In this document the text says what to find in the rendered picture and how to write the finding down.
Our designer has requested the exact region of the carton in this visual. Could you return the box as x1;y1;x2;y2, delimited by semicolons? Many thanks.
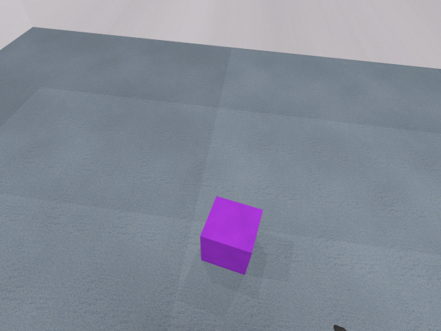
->
201;196;263;275

